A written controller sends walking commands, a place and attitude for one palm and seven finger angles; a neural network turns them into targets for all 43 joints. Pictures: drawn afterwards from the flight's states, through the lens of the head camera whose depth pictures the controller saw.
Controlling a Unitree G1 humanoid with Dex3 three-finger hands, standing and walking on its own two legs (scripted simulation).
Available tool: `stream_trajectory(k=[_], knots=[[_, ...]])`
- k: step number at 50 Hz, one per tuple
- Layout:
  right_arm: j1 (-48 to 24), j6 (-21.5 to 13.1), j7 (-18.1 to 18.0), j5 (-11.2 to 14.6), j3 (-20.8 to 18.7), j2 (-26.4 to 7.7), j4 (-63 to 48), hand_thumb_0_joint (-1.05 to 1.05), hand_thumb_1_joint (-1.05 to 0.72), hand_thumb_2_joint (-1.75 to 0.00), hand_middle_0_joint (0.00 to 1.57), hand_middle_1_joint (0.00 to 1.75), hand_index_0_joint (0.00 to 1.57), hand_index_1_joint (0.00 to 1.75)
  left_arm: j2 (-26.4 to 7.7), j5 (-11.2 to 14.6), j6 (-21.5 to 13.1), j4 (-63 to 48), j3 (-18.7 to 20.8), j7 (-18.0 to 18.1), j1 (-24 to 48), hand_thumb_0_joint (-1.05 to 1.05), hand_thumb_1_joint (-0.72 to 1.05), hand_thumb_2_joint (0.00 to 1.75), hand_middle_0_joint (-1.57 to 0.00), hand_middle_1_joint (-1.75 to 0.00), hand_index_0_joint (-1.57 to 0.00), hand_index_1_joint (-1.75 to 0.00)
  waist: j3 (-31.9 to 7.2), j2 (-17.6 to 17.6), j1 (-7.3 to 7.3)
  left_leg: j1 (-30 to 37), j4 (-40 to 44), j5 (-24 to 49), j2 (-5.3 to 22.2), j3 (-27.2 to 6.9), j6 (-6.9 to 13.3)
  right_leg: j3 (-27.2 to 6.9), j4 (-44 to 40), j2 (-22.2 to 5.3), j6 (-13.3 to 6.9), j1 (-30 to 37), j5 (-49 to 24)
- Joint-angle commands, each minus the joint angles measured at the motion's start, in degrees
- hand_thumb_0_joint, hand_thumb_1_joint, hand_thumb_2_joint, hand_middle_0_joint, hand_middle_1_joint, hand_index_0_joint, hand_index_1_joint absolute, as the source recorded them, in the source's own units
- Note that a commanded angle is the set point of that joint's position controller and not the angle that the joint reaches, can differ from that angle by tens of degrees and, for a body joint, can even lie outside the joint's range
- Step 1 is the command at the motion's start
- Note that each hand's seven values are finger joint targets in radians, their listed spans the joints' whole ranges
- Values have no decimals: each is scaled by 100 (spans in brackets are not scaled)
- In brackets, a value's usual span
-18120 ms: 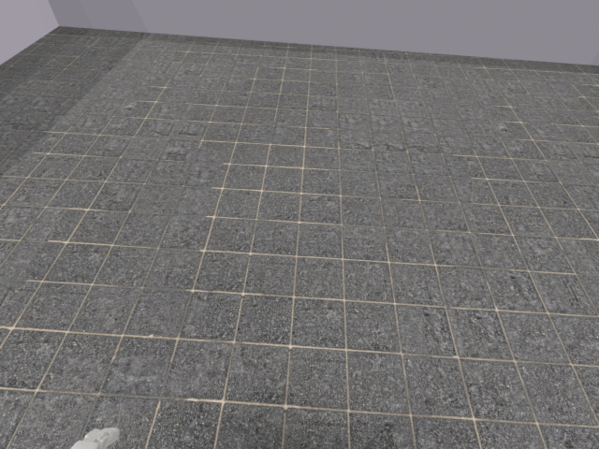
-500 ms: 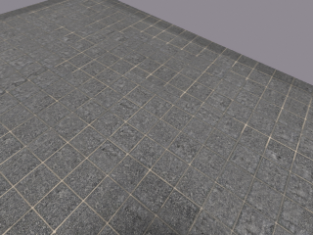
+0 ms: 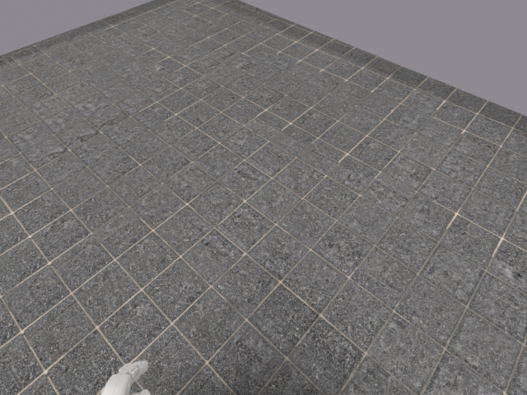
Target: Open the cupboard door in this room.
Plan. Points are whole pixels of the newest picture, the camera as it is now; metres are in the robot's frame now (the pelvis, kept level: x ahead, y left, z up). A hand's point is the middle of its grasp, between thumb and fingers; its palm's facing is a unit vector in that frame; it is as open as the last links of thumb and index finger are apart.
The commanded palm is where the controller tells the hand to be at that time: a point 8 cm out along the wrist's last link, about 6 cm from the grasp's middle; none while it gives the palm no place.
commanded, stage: turn or walk to find it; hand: left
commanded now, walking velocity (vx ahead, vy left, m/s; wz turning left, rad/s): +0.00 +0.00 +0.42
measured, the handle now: out of the picture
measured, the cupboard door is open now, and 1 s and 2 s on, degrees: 0 0 0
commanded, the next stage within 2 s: none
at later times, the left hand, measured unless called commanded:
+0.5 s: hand out of the picture -0.07 +0.21 -0.17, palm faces +0.30 -0.92 -0.24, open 7.4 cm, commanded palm none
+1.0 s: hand out of the picture -0.02 +0.24 -0.15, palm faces +0.40 -0.88 -0.26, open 7.4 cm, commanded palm none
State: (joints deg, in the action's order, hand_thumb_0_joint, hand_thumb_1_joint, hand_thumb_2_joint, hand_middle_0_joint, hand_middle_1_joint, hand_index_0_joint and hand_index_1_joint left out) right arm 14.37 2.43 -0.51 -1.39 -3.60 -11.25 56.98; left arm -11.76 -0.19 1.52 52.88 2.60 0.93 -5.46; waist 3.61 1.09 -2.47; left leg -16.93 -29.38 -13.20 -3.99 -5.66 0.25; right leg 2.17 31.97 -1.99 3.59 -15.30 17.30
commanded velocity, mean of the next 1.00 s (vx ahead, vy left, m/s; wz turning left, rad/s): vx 0.00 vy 0.00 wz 0.42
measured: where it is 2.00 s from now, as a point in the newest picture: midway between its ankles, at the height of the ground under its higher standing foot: outside the picture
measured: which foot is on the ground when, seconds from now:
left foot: down 0.00-0.02, up 0.04-0.50, down 0.52-1.00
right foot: down 0.00-0.52, up 0.54-1.00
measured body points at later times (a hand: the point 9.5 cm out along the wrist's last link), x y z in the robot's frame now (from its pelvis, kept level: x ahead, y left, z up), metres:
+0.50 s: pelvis -0.03 +0.01 +0.00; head +0.01 +0.03 +0.45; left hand -0.08 +0.26 -0.15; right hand +0.12 -0.22 -0.14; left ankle -0.08 +0.12 -0.72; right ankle -0.01 -0.11 -0.73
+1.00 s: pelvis -0.04 +0.01 +0.01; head -0.01 +0.02 +0.45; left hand -0.04 +0.29 -0.13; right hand +0.08 -0.20 -0.15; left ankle -0.07 +0.12 -0.73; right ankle +0.00 -0.12 -0.71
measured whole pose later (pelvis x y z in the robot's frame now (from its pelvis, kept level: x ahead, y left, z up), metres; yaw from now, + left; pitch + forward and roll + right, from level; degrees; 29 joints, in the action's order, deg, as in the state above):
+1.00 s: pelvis -0.04 +0.01 +0.01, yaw +24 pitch +1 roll +0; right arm 13.1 2.1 -0.5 -1.7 -2.9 -10.5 56.3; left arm -12.5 -0.3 2.7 53.7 3.1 0.9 -6.2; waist 3.8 0.5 -2.2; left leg -15.0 -26.5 -12.0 -3.4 -4.6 1.3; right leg 1.3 44.1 -2.8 4.6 -20.1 24.6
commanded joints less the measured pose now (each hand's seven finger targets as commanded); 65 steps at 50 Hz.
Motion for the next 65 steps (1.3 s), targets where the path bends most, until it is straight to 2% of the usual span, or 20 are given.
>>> stream_trajectory(k=[1,2,5,10,20,24,25,26,27,31,34,43,50,51,52,53,54,56,59,65], knots=[[-257,-145,3,79,-192,-559,-665,0,-90,-90,20,30,20,30,-1429,-110,-213,-127,294,130,-1066,0,90,90,-20,-30,-20,-30,-798,-1615,568,-1571,-2106,-2083,-52,170,-192,-2117,-1416,-2571,-1136,1620,-2317],[-218,-46,-1,33,-253,-735,-563,0,-90,-90,20,30,20,30,-1249,-70,-200,-194,275,141,-889,0,90,90,-20,-30,-20,-30,-659,-1077,473,-1400,-3048,-1968,180,-95,-170,-1805,-1501,-2500,-1373,958,-1924],[93,97,89,-7,-279,-670,-256,0,-90,-90,20,30,20,30,-814,-55,-185,-410,188,137,-67,0,90,90,-20,-30,-20,-30,41,-857,68,-1421,-4033,-1064,443,36,-243,-845,-1644,-1720,-1020,174,-887],[52,107,118,7,-229,-592,-194,0,-90,-90,20,30,20,30,-735,-64,-265,-251,171,115,-628,0,90,90,-20,-30,-20,-30,-105,-1037,227,-1538,-3995,-622,547,245,-447,-256,-1511,-1556,-909,686,-1600],[-768,-13,98,99,-56,-465,-444,0,-90,-90,20,30,20,30,-1124,-173,-194,62,291,85,-1255,0,90,90,-20,-30,-20,-30,-414,-1252,586,-720,-1625,-1455,564,839,-376,-81,-971,-1906,-1228,1188,-2835],[-251,-128,87,106,-49,-579,-332,0,-90,-90,20,30,20,30,-1165,-101,-138,108,323,75,-983,0,90,90,-20,-30,-20,-30,-731,-984,220,620,366,-18,533,986,-256,419,-102,-1721,-739,765,-2514],[-22,-187,88,84,-112,-894,-299,0,-90,-90,20,30,20,30,-995,-46,-95,43,285,62,-1038,0,90,90,-20,-30,-20,-30,-914,-126,77,1456,857,836,929,502,-115,720,645,-1408,-418,58,-1620],[141,-223,59,41,-251,-1473,-318,0,-90,-90,20,30,20,30,-601,-19,-56,-129,191,35,-1050,0,90,90,-20,-30,-20,-30,-851,1563,-11,2140,995,2843,2415,-1397,490,902,1787,-628,32,-1536,1284],[366,-141,17,51,-286,-1716,-236,0,-90,-90,20,30,20,30,-575,-60,18,-218,113,68,-673,0,90,90,-20,-30,-20,-30,-761,1475,-170,1596,1005,3470,2809,-1441,982,389,2462,-499,26,-1458,2097],[-497,-169,-94,19,-110,-1165,-405,0,-90,-90,20,30,20,30,-703,-80,72,45,204,-10,-598,0,90,90,-20,-30,-20,-30,-159,991,171,930,1096,2492,1891,-645,815,-60,3211,-502,38,-1572,824],[-446,-225,-85,58,-98,-1116,-430,0,-90,-90,20,30,20,30,-706,-80,44,122,197,-33,-774,0,90,90,-20,-30,-20,-30,-379,630,247,1208,1072,2711,1685,-400,755,-40,3258,-432,119,-1553,471],[34,-212,-68,10,-189,-1090,-379,0,-90,-90,20,30,20,30,-592,-52,38,-215,153,27,-159,0,90,90,-20,-30,-20,-30,-432,646,22,1295,1007,2550,1773,-1150,1005,-166,2364,-304,180,-1459,763],[-183,-145,-40,2,-247,-1078,-449,0,-90,-90,20,30,20,30,-517,12,-72,-196,141,49,-596,0,90,90,-20,-30,-20,-30,-719,680,293,457,486,2387,1407,-1408,800,26,-49,40,16,216,64],[-223,-145,-30,38,-240,-1004,-465,0,-90,-90,20,30,20,30,-594,7,-116,-133,163,62,-814,0,90,90,-20,-30,-20,-30,-819,499,415,30,248,1826,1207,-1279,583,10,-808,-65,-7,883,-583],[-153,-153,3,89,-217,-768,-479,0,-90,-90,20,30,20,30,-893,-50,-179,-106,211,90,-991,0,90,90,-20,-30,-20,-30,-965,-233,469,-669,-272,742,790,-893,243,-577,-1328,-750,-171,1677,-815],[-160,-161,27,98,-161,-437,-616,0,-90,-90,20,30,20,30,-1351,-122,-213,-127,316,128,-1070,0,90,90,-20,-30,-20,-30,-859,-1708,531,-1627,-1453,-1375,-13,83,-153,-1942,-1476,-2136,-778,1987,-1334],[-267,-92,4,54,-241,-690,-663,0,-90,-90,20,30,20,30,-1411,-89,-176,-211,303,130,-1015,0,90,90,-20,-30,-20,-30,-674,-1442,559,-1496,-2572,-2090,77,62,-177,-2063,-1547,-2674,-1265,1135,-1772],[-148,61,42,8,-288,-711,-421,0,-90,-90,20,30,20,30,-1053,-63,-171,-363,294,157,-345,0,90,90,-20,-30,-20,-30,-183,-1075,266,-1437,-3736,-1530,325,-91,-180,-1500,-1774,-2132,-1248,249,-610],[243,99,124,-4,-265,-566,-184,0,-90,-90,20,30,20,30,-714,-55,-213,-420,177,119,-97,0,90,90,-20,-30,-20,-30,-24,-776,20,-1450,-4161,-720,441,147,-293,-469,-1604,-1526,-879,198,-913],[-165,99,111,7,-207,-581,-263,0,-90,-90,20,30,20,30,-789,-93,-262,-162,212,113,-845,0,90,90,-20,-30,-20,-30,-146,-1050,330,-1525,-3597,-802,600,312,-488,-289,-1448,-1673,-1006,883,-1759]])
